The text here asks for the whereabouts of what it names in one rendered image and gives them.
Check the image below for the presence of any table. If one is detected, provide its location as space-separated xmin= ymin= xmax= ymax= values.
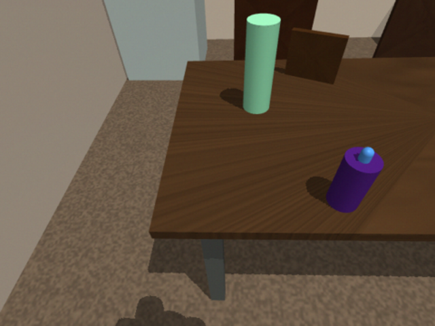
xmin=149 ymin=57 xmax=435 ymax=300

